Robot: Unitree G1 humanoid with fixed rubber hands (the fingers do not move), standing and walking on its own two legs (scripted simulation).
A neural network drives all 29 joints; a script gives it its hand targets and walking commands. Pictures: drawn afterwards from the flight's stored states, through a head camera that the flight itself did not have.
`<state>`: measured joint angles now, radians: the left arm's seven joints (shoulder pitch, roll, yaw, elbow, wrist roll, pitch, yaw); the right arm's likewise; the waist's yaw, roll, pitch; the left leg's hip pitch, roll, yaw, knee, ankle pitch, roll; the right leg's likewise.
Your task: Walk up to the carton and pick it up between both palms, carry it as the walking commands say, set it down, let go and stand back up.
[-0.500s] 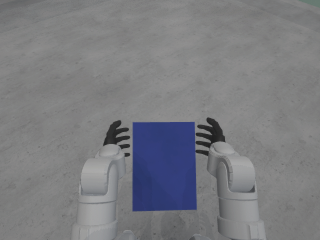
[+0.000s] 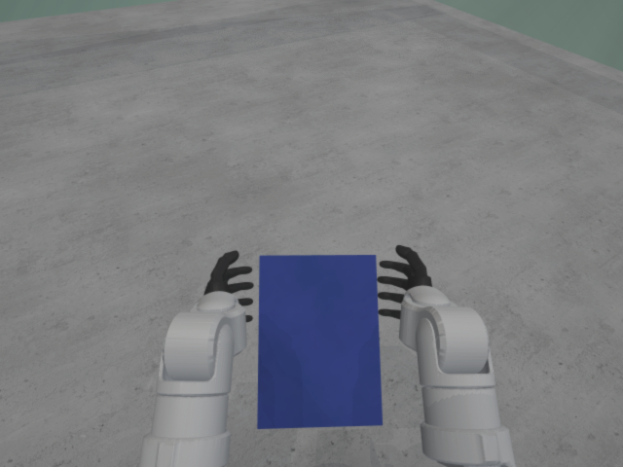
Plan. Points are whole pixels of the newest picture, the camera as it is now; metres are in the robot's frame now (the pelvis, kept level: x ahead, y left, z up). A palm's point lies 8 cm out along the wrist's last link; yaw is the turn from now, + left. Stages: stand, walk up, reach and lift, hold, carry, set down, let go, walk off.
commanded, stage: carry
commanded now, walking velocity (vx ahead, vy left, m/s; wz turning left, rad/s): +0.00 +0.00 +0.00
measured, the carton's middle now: (315, 331) +0.33 +0.01 -0.04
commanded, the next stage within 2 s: none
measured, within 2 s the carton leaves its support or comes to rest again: neither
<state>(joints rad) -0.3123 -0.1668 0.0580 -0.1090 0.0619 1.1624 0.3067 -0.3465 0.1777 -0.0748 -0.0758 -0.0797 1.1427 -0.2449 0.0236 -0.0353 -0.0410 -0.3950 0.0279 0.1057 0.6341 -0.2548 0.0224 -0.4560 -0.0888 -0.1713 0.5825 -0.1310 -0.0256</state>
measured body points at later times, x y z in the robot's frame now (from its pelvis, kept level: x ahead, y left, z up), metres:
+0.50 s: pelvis -0.07 -0.01 -0.01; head -0.09 -0.02 +0.44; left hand +0.24 +0.09 +0.08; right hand +0.24 -0.15 +0.08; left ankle +0.05 +0.11 -0.72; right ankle +0.10 -0.11 -0.71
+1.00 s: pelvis -0.14 -0.03 +0.01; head -0.07 -0.04 +0.46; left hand +0.20 +0.06 +0.10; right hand +0.17 -0.18 +0.10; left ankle -0.08 +0.04 -0.72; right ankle -0.18 -0.13 -0.72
